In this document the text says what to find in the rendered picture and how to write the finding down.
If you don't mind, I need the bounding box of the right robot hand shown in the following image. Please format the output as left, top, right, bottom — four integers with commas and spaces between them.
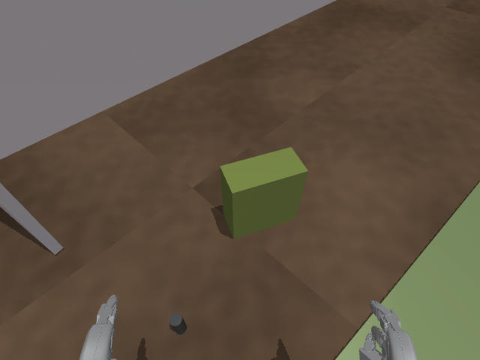
359, 300, 418, 360

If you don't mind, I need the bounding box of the left robot hand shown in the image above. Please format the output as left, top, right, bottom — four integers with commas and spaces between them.
79, 295, 118, 360

